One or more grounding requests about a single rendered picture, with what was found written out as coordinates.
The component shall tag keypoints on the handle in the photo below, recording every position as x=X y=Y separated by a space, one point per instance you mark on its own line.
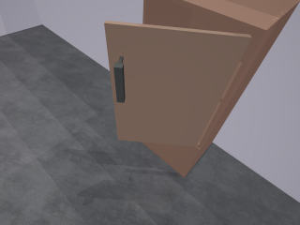
x=119 y=79

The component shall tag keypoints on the cupboard door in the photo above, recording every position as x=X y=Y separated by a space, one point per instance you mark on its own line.
x=174 y=79

